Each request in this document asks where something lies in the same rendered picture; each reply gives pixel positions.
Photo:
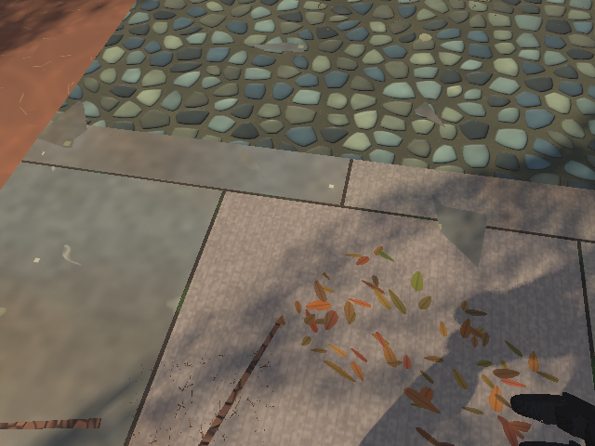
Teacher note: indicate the robot right hand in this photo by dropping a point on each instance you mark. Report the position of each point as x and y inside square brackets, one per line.
[568, 412]

